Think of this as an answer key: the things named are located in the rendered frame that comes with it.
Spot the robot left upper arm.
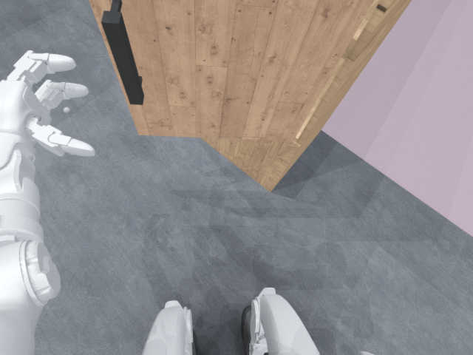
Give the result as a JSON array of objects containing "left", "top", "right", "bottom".
[{"left": 0, "top": 240, "right": 61, "bottom": 355}]

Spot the left robot forearm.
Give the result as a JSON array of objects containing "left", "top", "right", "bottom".
[{"left": 0, "top": 132, "right": 44, "bottom": 247}]

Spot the robot right thigh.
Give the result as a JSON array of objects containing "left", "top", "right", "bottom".
[{"left": 251, "top": 294, "right": 320, "bottom": 355}]

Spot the handle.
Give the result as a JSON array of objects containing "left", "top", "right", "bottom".
[{"left": 101, "top": 0, "right": 144, "bottom": 105}]

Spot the cupboard door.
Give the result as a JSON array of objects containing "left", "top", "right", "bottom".
[{"left": 89, "top": 0, "right": 374, "bottom": 141}]

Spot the robot right shin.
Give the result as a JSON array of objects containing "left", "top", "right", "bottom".
[{"left": 249, "top": 288, "right": 276, "bottom": 355}]

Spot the robot left hand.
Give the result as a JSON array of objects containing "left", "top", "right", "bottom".
[{"left": 0, "top": 50, "right": 95, "bottom": 157}]

